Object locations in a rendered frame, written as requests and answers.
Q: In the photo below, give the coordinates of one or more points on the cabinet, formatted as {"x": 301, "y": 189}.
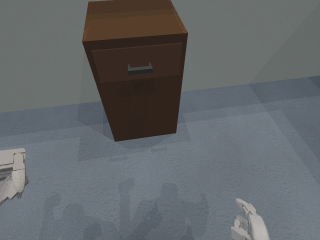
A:
{"x": 141, "y": 107}

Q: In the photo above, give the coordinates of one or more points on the drawer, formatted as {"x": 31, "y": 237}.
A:
{"x": 112, "y": 64}

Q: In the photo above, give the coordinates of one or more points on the handle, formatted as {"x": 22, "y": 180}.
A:
{"x": 140, "y": 70}

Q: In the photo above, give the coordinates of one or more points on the robot left hand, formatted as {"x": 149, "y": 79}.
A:
{"x": 12, "y": 173}

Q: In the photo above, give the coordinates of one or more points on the robot right hand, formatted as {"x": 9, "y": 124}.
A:
{"x": 253, "y": 228}

